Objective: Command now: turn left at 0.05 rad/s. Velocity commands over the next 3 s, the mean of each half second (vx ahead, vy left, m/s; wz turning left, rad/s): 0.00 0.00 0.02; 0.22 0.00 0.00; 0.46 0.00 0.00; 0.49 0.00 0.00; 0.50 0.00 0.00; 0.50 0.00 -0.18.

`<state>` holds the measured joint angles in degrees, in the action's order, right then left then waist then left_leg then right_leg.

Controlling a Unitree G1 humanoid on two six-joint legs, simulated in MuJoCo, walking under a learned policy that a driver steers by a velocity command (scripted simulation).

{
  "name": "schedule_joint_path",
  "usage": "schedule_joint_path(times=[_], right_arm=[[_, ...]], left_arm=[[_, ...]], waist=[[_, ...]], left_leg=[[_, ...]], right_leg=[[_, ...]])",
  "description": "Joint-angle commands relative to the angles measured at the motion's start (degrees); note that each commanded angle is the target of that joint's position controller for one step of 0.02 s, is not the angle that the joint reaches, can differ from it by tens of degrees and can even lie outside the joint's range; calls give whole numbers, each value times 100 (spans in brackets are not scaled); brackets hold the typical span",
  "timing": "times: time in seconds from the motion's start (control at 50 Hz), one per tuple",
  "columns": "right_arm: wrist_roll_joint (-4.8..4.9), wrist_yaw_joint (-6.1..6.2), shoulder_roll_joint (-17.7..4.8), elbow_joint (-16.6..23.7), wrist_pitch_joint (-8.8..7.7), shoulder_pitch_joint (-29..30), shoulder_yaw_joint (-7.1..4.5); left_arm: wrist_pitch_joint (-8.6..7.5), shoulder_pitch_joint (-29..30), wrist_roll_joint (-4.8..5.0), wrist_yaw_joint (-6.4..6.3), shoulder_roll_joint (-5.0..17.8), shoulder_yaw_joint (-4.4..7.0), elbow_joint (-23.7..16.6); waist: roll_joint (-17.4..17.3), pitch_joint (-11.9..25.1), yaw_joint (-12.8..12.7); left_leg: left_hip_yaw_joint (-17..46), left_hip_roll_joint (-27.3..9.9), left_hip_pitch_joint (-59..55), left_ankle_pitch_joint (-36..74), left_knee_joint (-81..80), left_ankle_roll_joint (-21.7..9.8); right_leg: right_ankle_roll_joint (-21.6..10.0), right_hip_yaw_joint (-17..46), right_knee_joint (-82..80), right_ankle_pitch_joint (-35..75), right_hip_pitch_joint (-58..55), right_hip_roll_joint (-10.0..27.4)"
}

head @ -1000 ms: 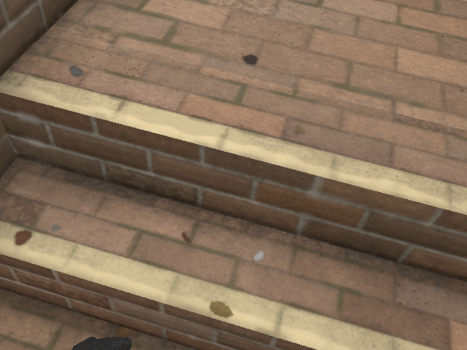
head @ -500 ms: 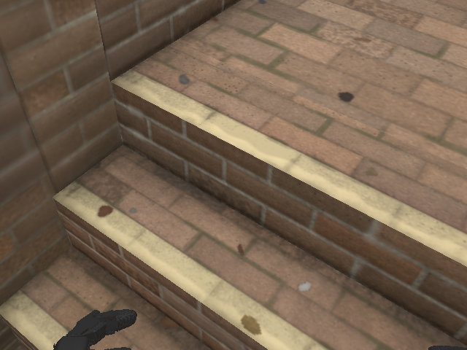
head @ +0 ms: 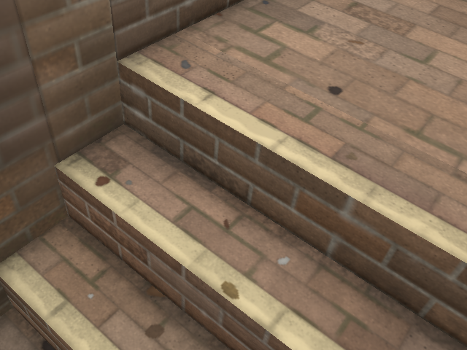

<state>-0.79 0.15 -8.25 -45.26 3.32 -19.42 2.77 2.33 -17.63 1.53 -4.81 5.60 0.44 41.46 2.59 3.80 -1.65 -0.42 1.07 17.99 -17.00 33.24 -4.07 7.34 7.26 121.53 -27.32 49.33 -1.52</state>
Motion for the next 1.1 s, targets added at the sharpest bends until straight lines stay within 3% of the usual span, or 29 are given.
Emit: schedule_joint_path(times=[0.02, 0.06, 0.1, 0.14, 0.18, 0.22, 0.24, 0.26, 0.28, 0.3, 0.32, 0.34, 0.38, 0.46, 0.48, 0.6, 0.7, 0.76, 0.78, 0.82, 0.86, 0.9, 0.92, 0.94, 0.96, 0.98, 1.04, 1.08, 1.1], right_arm=[[-68, 199, -631, 870, -262, 880, -56], [-84, 165, -415, 949, -464, 658, -57], [41, 87, -403, 949, -541, 769, -135], [67, -15, -582, 1080, -533, 1180, -247], [127, 86, -797, 927, -375, 472, -352], [336, 92, -628, 677, -287, -541, -365], [200, -25, -515, 533, -311, -848, -423], [-3, -184, -553, 450, -390, -669, -442], [35, -220, -446, 666, -441, -318, -413], [68, -145, -366, 803, -420, 145, -349], [48, -70, -573, 834, -364, 589, -386], [-19, -120, -668, 922, -233, 649, -443], [-66, -140, -671, 935, -205, 437, -468], [-24, -134, -708, 767, -214, -123, -521], [-104, -191, -656, 711, -202, -292, -536], [-100, -212, -752, 672, -255, -515, -582], [-8, -48, -833, 682, -345, -596, -620], [49, -54, -781, 777, -478, -392, -563], [138, -66, -727, 765, -568, -322, -524], [190, -53, -737, 896, -631, -278, -525], [289, -148, -1056, 698, -754, -761, -666], [331, -125, -1444, 508, -817, -1614, -845], [288, -51, -1836, 255, -704, -2486, -983], [175, -45, -1677, 111, -619, -2660, -893], [-96, -16, -1116, 34, -609, -2273, -703], [-153, -30, -994, -46, -637, -2029, -638], [-28, -154, -315, -667, -708, -1842, -407], [-161, -97, -186, -579, -622, -1091, -238], [-135, -81, -385, -338, -537, -390, -234]], left_arm=[[22, 253, -88, -23, 84, 31, -151], [53, -113, 49, -36, 129, 92, 141], [65, -4, -63, 19, 145, 40, 75], [122, 108, -151, 126, 198, -48, 178], [215, 442, -198, 214, 346, -7, 409], [270, -128, -315, 280, 442, -31, 823], [242, -663, -395, 294, 752, -8, 1032], [247, -400, -306, 335, 651, -127, 842], [153, 63, -370, 341, 733, -83, 546], [54, 506, -406, 374, 519, -143, 406], [25, 594, -427, 382, 404, -192, 412], [82, 411, -360, 387, 582, -176, 500], [115, 242, -339, 334, 851, -94, 582], [129, 24, -353, 344, 762, -113, 626], [133, 104, -334, 312, 683, -170, 582], [141, 56, -314, 303, 781, -157, 515], [112, 335, -213, 260, 1119, -49, 216], [31, 90, -129, 264, 1287, 53, 173], [-1, -62, -112, 278, 1320, 74, 231], [-83, 144, -135, 315, 1264, 38, 200], [-182, 103, -206, 341, 917, -60, 261], [-324, 58, -260, 384, 1051, -37, 279], [-447, 97, -224, 412, 898, -65, 349], [-596, -79, -50, 491, 793, -6, 609], [-737, 96, 93, 573, 599, 28, 680], [-787, 692, 212, 575, 156, -75, 345], [-778, 1688, 119, 636, -406, -425, -518], [-732, 1651, 185, 745, -518, -588, -757], [-692, 1711, 204, 713, -392, -638, -918]], waist=[[-806, -323, -57], [-830, -213, 1], [-1069, -287, -84], [-1555, -378, -163], [-1907, -780, 401], [-1326, -747, 771], [-234, -142, 823], [220, -36, 643], [1071, 9, 613], [1180, -56, 561], [838, -336, 384], [388, -488, 306], [102, -797, 269], [54, -706, 258], [147, -764, 331], [-288, -649, 317], [180, -945, 240], [93, -1140, 23], [-20, -1278, 7], [120, -1216, 185], [-120, -629, 343], [-784, 19, 737], [-1585, 491, 1062], [-2455, 676, 1108], [-1592, 330, 919], [-1404, -68, 822], [-178, -363, 496], [-430, -713, 100], [-547, -920, -161]], left_leg=[[1829, -1501, 192, -396, -1520, -630], [1697, -1437, 323, 386, -1310, -994], [1766, -1412, 132, 285, -1406, -1019], [1140, -1198, 385, 594, -1539, -689], [1147, -1201, 108, 1117, -1412, -634], [1163, -869, -373, 499, -997, -362], [525, -349, 525, -309, 105, -13], [291, -260, 1348, -1116, 614, 339], [225, -410, 853, -677, 438, 576], [231, -586, 208, 116, -69, 657], [195, -526, 153, 649, -224, 647], [187, -496, 26, 890, -226, 570], [171, -449, -53, 1190, -483, 478], [174, -502, -212, 1193, -583, 452], [260, -600, -220, 1102, -714, 582], [203, -550, -263, 972, -699, 633], [-341, -128, 200, -177, 140, 536], [-455, -87, 664, -394, 535, 340], [-420, -121, 716, -306, 167, 215], [-564, -36, 676, -183, -228, 72], [-285, -128, -91, 825, -209, 4], [832, -801, -1765, 3105, -467, -325], [2012, -1580, -2785, 3162, -1067, -784], [3207, -2367, -2875, 2976, -1529, -1532], [3103, -2517, -2490, 2810, -1390, -1652], [2673, -2517, -2342, 2761, -1265, -1596], [1669, -2103, -2421, 1453, -1163, -826], [1152, -2124, -1397, 518, -1563, -468], [489, -1910, -246, 5, -1994, -309]], right_leg=[[38, -26, -267, 1192, -25, 154], [-73, -167, -1007, 1707, -891, 75], [-237, -72, -2803, 1651, -1389, 213], [-449, -490, -6233, 1235, -2755, 281], [-651, -1111, -8829, -348, -3107, -109], [-1023, -824, -10734, 327, -3443, 24], [-1205, 82, -10168, 3426, -4716, 781], [-1558, 258, -9727, 5461, -5041, 1099], [-1891, 352, -9819, 5245, -4389, 1321], [-1796, 373, -10056, 3676, -3819, 1095], [-1509, 119, -10265, 3145, -3821, 762], [-1359, 55, -10374, 3015, -3789, 666], [-1233, -86, -10514, 2638, -3836, 528], [-1262, -240, -10662, 2248, -3993, 453], [-1248, -272, -10755, 1891, -3813, 547], [-1279, -228, -10858, 1342, -3823, 529], [-1740, 187, -11218, -601, -3523, 757], [-2013, 525, -11096, -430, -3712, 1036], [-2077, 586, -10999, -88, -3838, 1058], [-2047, 200, -10559, 1237, -4161, 903], [-1919, -427, -9529, 3370, -4294, 352], [-1581, -674, -7667, 4483, -3157, 58], [-1308, -929, -5794, 3121, -2143, -273], [-991, -1029, -2850, -164, -1340, -781], [-1093, -164, -163, -356, -401, -704], [-1195, -77, 1928, -566, 937, -777], [-1574, 68, 3637, -1056, 3073, -595], [-1579, 57, 3168, -736, 3464, -339], [-1395, -186, 1847, -254, 2899, -230]])
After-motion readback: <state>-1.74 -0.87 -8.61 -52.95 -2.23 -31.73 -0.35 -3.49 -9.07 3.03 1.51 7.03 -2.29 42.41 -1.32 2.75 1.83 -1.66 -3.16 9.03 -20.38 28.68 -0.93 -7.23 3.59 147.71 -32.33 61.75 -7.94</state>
